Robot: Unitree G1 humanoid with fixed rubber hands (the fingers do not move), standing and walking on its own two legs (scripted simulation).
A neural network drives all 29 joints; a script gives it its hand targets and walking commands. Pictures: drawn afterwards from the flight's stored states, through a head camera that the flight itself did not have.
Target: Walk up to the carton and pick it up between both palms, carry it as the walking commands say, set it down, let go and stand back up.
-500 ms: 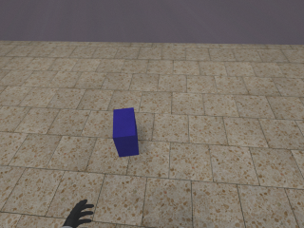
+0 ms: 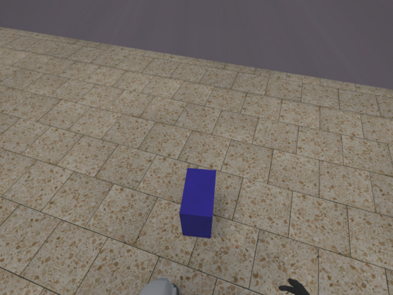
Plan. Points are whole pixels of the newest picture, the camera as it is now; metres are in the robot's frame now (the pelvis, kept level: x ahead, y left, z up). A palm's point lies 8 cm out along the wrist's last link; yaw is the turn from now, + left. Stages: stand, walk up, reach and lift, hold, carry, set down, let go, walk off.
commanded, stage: walk up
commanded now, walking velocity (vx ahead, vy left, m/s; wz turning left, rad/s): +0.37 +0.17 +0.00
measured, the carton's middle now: (199, 203) +0.66 +0.09 -0.64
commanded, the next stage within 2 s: stand in 1.86 s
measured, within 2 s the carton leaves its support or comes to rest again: neither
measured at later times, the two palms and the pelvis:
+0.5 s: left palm (116, 225) +0.29 +0.25 -0.11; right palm out of the picture +0.08 -0.20 -0.15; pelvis +0.14 +0.03 +0.00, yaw -3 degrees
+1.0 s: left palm (77, 272) +0.18 +0.31 -0.14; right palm (277, 248) +0.29 -0.16 -0.14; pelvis +0.20 +0.08 +0.00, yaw +0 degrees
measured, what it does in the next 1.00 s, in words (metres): walks ahead: left foot, then right foot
